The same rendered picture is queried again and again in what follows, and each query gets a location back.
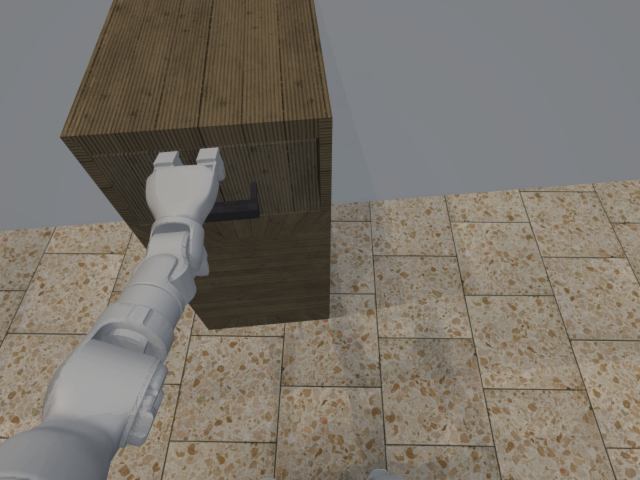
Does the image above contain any left robot forearm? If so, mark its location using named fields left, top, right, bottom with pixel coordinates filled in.
left=42, top=216, right=205, bottom=422

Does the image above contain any cabinet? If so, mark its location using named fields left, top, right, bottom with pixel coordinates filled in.
left=60, top=0, right=332, bottom=330

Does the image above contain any drawer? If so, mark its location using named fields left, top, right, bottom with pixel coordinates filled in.
left=93, top=138, right=318, bottom=224

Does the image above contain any robot left hand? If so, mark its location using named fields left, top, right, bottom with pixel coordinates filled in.
left=145, top=147, right=225, bottom=276

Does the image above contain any robot left upper arm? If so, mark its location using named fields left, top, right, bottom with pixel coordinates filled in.
left=0, top=339, right=168, bottom=480

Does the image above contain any handle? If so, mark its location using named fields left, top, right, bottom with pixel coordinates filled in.
left=204, top=182, right=260, bottom=223

